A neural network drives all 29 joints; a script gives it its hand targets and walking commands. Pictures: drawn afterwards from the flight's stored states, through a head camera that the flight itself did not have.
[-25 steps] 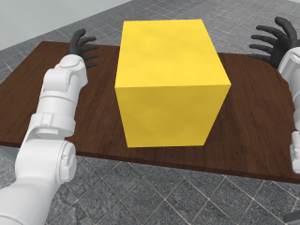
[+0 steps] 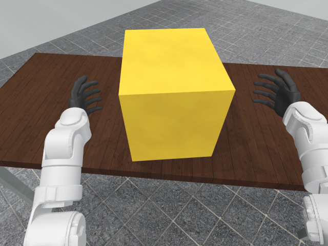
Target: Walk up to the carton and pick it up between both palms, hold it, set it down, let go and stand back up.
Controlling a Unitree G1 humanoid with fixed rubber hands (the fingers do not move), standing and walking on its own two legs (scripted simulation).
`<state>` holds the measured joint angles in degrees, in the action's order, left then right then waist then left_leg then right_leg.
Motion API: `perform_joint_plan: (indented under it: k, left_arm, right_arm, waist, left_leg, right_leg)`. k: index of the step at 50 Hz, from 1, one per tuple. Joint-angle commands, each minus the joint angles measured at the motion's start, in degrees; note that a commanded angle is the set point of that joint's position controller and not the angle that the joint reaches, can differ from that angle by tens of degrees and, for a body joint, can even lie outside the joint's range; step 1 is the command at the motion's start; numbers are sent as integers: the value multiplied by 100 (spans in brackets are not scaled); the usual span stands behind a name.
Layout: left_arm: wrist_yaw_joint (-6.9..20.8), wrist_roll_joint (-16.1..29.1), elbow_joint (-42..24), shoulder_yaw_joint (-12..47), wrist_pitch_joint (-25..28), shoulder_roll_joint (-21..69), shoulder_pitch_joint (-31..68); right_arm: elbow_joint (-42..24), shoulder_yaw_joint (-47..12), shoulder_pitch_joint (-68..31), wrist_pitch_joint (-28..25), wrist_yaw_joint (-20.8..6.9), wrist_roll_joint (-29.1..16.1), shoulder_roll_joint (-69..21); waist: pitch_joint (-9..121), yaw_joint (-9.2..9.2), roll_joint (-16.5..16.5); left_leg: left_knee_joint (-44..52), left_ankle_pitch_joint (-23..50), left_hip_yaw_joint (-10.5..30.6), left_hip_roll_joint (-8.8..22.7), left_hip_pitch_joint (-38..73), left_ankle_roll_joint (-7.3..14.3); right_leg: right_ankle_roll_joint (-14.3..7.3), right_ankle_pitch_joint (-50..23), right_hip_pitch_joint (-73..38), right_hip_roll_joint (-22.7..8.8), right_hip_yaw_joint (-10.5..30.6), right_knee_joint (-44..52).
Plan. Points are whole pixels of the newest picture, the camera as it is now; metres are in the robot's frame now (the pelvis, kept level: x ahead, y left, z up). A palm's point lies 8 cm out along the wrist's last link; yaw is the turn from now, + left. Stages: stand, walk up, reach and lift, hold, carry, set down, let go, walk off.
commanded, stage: set down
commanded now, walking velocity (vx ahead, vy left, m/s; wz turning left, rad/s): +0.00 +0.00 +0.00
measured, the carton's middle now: (168, 93) +0.54 +0.03 +0.07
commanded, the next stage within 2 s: none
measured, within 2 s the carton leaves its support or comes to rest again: neither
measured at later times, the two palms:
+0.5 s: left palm (82, 136) +0.31 +0.21 +0.12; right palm (289, 139) +0.35 -0.26 +0.11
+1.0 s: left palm (87, 168) +0.27 +0.20 +0.06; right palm (291, 182) +0.27 -0.27 +0.06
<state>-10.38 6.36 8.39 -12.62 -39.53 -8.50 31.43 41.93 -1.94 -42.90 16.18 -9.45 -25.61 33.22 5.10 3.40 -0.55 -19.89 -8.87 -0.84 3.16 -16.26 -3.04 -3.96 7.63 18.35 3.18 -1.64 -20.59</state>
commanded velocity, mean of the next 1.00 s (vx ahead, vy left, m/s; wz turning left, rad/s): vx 0.00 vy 0.00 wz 0.00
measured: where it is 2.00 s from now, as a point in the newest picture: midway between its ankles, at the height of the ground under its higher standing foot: outside the picture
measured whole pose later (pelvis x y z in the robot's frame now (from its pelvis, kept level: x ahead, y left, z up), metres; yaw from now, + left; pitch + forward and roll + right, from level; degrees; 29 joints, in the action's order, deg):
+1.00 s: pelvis +0.02 +0.01 +0.00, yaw -2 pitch -1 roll +1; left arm -11.6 -0.3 -3.6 -4.5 -17.0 0.2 -6.9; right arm 20.8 0.8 1.4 -2.4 -13.3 -22.0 28.4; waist 2.0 1.4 0.7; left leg -16.2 -10.5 -2.1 2.6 -4.4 -2.5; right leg -3.4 9.8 8.2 3.4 1.1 -19.2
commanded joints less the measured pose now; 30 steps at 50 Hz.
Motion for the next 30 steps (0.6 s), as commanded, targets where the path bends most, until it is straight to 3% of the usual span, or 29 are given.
perform_joint_plan:
  k: [1, 10, 20, 30]
  left_arm:
    - [28, -122, -960, -139, 227, -606, 1603]
    - [15, -171, -1278, -46, 363, -430, 1204]
    - [10, -361, -2058, 222, 457, -23, -163]
    - [-46, -530, -2563, 483, 1120, 336, -1512]
  right_arm:
    - [-917, 290, -1909, -195, -36, -46, 1062]
    - [-1357, 431, -1299, -271, -65, 27, 1006]
    - [-1831, 624, 93, -573, -102, 163, 1037]
    - [-2475, 781, 1519, -1194, -238, 260, 956]
  waist:
    - [2029, 31, 586]
    - [1696, -70, 517]
    - [1387, -288, 477]
    - [1035, -272, 454]
  left_leg:
    - [165, 726, -48, -443, 172, 282]
    - [220, 498, -46, -452, 252, 295]
    - [283, 751, -8, -428, 854, 247]
    - [308, 915, -36, -394, 1249, 236]
  right_leg:
    - [421, -794, -1936, -92, 556, 164]
    - [379, -342, -1729, -164, 642, 277]
    - [301, -986, -1676, -88, 468, 250]
    - [160, -1275, -1520, -76, 436, 274]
